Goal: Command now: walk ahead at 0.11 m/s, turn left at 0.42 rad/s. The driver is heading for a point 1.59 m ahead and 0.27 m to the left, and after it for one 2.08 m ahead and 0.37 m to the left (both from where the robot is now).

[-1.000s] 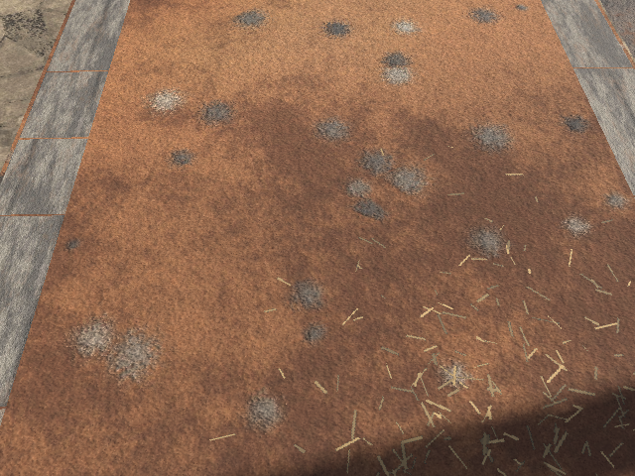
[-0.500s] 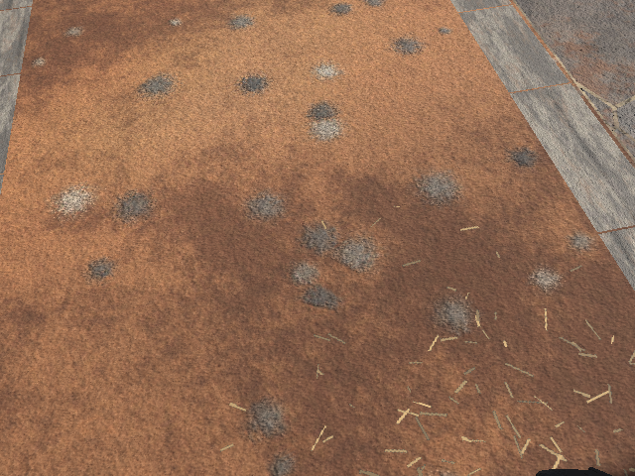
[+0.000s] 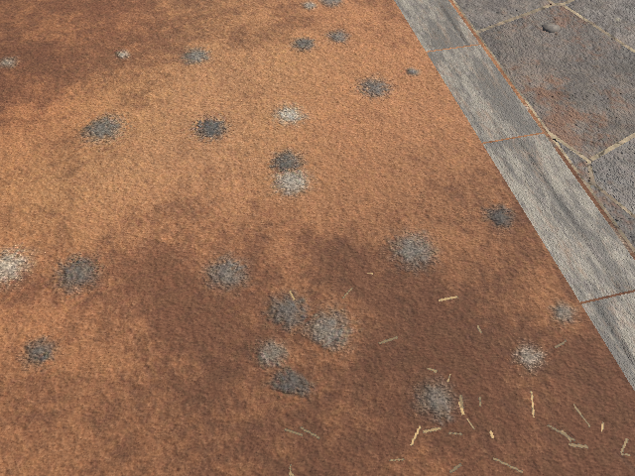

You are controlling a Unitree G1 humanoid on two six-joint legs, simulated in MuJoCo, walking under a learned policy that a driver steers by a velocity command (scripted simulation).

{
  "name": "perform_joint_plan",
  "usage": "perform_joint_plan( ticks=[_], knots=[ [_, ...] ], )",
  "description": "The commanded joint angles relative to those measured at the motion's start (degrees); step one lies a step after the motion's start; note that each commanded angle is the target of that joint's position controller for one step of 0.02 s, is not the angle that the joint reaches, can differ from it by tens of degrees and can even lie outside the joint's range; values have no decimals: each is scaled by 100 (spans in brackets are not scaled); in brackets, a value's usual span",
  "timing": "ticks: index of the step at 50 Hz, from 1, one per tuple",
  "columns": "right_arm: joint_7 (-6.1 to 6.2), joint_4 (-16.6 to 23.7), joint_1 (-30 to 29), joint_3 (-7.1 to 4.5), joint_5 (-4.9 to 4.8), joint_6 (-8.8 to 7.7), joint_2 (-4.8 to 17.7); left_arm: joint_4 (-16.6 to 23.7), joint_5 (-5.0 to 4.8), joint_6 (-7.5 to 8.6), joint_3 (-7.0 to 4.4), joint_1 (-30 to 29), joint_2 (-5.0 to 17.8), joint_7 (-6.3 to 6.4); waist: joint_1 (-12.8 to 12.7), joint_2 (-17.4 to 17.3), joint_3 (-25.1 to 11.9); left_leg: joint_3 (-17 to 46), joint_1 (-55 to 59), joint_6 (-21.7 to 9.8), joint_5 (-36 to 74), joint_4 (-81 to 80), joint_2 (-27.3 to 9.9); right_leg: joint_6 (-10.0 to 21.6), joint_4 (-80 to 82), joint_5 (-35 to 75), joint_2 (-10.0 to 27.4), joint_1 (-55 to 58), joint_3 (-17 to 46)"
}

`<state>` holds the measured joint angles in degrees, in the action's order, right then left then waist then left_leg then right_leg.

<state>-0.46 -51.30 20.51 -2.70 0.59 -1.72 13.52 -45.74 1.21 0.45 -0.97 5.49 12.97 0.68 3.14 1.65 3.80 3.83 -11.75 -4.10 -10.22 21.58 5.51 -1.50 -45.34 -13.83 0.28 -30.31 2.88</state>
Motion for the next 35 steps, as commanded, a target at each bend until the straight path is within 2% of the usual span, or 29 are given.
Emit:
perform_joint_plan(
  ticks=[1, 3, 4, 5, 6, 7, 8, 9, 10, 11, 12, 13, 15, 18, 21, 24, 25, 26, 27, 28, 29, 30, 31, 32, 33, 34, 35],
  knots=[
    [51, 403, 18, -282, 32, 61, 1028, 299, -56, 12, -114, 200, 530, 96, -200, -854, -645, 1287, 166, -791, 3267, 23, -1436, 6, 298, -146, -195, 637, -107],
    [77, 499, -117, -331, 43, 148, 1071, 319, -98, 59, -117, 303, 565, 141, -241, -902, -563, 1633, 169, -707, 2869, 239, -1415, 74, 895, -343, -248, 916, -34],
    [92, 568, -280, -350, 16, 189, 1081, 289, -104, 99, -120, 498, 561, 163, -370, -882, -525, 1755, 65, -574, 2514, 400, -1321, 120, 1509, -147, -259, 1266, -38],
    [108, 652, -449, -349, -39, 220, 1037, 252, -67, 162, -134, 752, 599, 193, -519, -794, -504, 1803, -228, -346, 1934, 653, -1133, 187, 2333, 405, -129, 1832, 45],
    [114, 781, -351, -274, -85, 214, 734, 283, 26, 216, -208, 931, 942, 255, -452, -155, -737, 1522, -689, -68, 720, 1336, -820, 411, 2688, 773, 839, 2501, 795],
    [128, 897, 177, -178, -130, 216, 264, 444, 13, 160, -299, 623, 1483, 269, -37, 1259, -830, 375, -1633, 214, -2138, 2468, 161, 1022, 2712, 2970, 2249, 3104, 2167],
    [178, 784, 211, -293, 36, 296, 790, 394, -64, 70, -318, 884, 1298, 234, -289, 1065, -1091, -138, -1799, 289, -2953, 3660, 119, 1680, 2672, 3480, 2585, 2864, 2473],
    [162, 721, 73, -365, 87, 350, 966, 462, -65, 50, -217, 790, 949, 217, -197, 421, -872, 14, -1783, 331, -2568, 4170, -106, 1683, 2736, 3190, 2250, 2588, 2004],
    [120, 691, -61, -381, 91, 404, 926, 523, -55, 35, -160, 460, 728, 214, -95, 233, -604, 24, -1740, 410, -2149, 4355, -255, 1492, 2789, 2827, 1857, 2265, 1385],
    [68, 716, -126, -379, 80, 468, 883, 593, -12, 19, -135, 261, 676, 218, -32, 394, -532, -27, -1722, 488, -1865, 4432, -318, 1301, 2842, 2613, 1569, 2149, 936],
    [7, 739, -146, -370, 74, 525, 851, 617, 14, 17, -149, 229, 724, 235, -35, 614, -511, -103, -1705, 571, -1647, 4547, -320, 1256, 2831, 2725, 1384, 2103, 612],
    [-36, 750, -164, -360, 47, 563, 832, 620, 37, 15, -164, 276, 755, 228, -62, 666, -542, -174, -1686, 635, -1506, 4601, -287, 1250, 2797, 2835, 1278, 2108, 384],
    [-93, 863, -351, -339, 7, 606, 807, 596, 43, 22, -199, 468, 812, 212, -162, 650, -630, -227, -1747, 711, -1403, 4405, -302, 1322, 2771, 2795, 1343, 2307, 220],
    [-150, 1041, -682, -284, 26, 657, 748, 545, 42, 15, -263, 690, 934, 190, -319, 687, -632, -303, -1749, 732, -1422, 3778, -444, 1412, 2782, 2368, 1540, 2511, 144],
    [-213, 1205, -925, -209, 5, 673, 664, 564, 72, -2, -323, 670, 1067, 119, -393, 770, -638, -489, -1226, 623, -1510, 2915, -551, 1361, 2730, 1911, 1608, 2303, -90],
    [-213, 1317, -987, -176, -37, 636, 681, 515, 91, -40, -387, 754, 1222, 34, -458, 901, -711, -710, -685, 455, -1650, 2177, -447, 1326, 2516, 1991, 1669, 2158, -151],
    [-200, 1320, -926, -165, -43, 611, 670, 495, 73, -61, -402, 757, 1266, 12, -429, 898, -739, -749, -521, 388, -1580, 1850, -412, 1294, 2398, 2041, 1684, 2154, -140],
    [-184, 1271, -751, -146, -38, 573, 618, 484, 32, -92, -413, 686, 1298, -6, -295, 814, -758, -811, -189, 301, -1214, 1232, -365, 1180, 2185, 2015, 1620, 2055, -224],
    [-148, 1193, -544, -131, 0, 508, 614, 454, -19, -126, -413, 663, 1285, -22, -149, 646, -731, -805, 315, 216, -520, 307, -325, 933, 1894, 1801, 1522, 1768, -383],
    [-92, 1170, -493, -156, 84, 426, 833, 389, -13, -151, -384, 911, 1111, -50, -181, 5, -689, -85, 816, 137, -186, -467, -708, 525, 1331, 987, 1257, 1229, -663],
    [-33, 1332, -525, -185, 125, 353, 1300, 552, 97, -189, -222, 1231, 449, -106, -419, -1663, -835, 1990, 1439, -133, 1052, -694, -2532, 29, -83, -1839, 617, 87, -1175],
    [6, 1313, -428, -306, 84, 326, 1673, 697, 36, -326, -232, 601, 649, 14, 4, -1625, -447, 2047, 180, -897, 2035, -607, -2861, 20, -461, -2127, 188, 116, -545],
    [12, 1243, -603, -210, 86, 309, 1299, 647, -39, -395, -274, 514, 815, 23, -177, -1098, -210, 1589, 45, -908, 1840, -657, -2456, 40, -751, -1705, 292, 262, -270],
    [24, 1260, -1009, -108, 55, 302, 1016, 513, -88, -394, -296, 650, 820, -18, -388, -1041, -58, 1139, -71, -731, 1548, -720, -2064, 79, -762, -1257, 278, 338, -215],
    [44, 1305, -1276, -69, 74, 303, 908, 347, -82, -363, -318, 844, 874, -45, -512, -1064, -119, 842, 75, -571, 1607, -708, -1752, 83, -775, -947, 229, 394, -265],
    [97, 1305, -1268, -51, 31, 275, 867, 228, -14, -359, -351, 1002, 934, -63, -503, -1127, -217, 650, 258, -573, 2078, -628, -1638, 67, -906, -779, 186, 424, -331],
    [109, 1271, -1196, -1, 12, 251, 746, 138, 8, -351, -346, 1113, 902, -79, -504, -986, -416, 536, 436, -579, 2416, -553, -1598, 43, -937, -730, 166, 546, -301]
  ],
)
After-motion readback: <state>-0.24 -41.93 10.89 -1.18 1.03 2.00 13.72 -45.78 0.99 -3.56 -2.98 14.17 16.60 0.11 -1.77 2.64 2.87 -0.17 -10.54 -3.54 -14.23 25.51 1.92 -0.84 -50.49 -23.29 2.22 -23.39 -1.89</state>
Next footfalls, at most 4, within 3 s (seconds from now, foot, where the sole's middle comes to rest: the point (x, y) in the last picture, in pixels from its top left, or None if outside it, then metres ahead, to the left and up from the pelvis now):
0.12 right None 0.12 -0.11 -0.78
0.56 left None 0.01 0.09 -0.78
0.96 right None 0.06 -0.11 -0.78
2.60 right None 0.42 0.10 -0.78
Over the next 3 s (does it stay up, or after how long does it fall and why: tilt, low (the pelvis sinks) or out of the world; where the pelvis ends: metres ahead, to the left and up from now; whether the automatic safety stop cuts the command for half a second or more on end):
stays up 0.45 0.17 0.00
